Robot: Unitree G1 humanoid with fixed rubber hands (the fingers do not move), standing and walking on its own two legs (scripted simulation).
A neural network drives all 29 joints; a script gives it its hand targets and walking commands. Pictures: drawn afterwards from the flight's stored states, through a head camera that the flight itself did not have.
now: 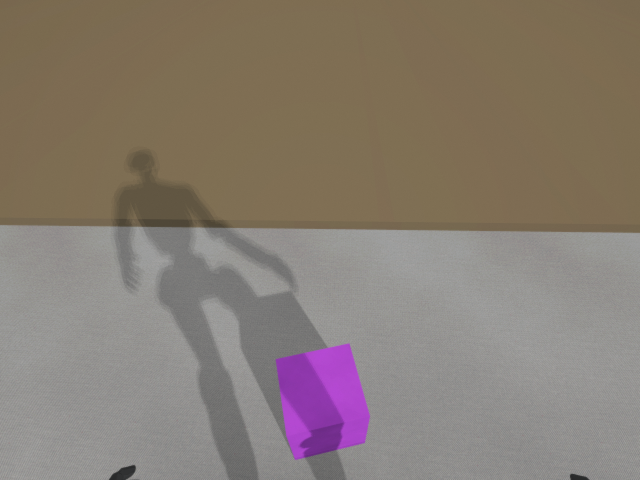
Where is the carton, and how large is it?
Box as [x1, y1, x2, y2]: [276, 343, 369, 459]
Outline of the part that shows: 348,343 276,359 286,435 295,459 364,442 369,414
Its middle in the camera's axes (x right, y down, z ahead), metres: +0.00 +0.47 +1.10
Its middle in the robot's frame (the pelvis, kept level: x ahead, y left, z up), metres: +0.44 +0.05 -0.66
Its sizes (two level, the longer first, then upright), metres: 0.210 0.200 0.250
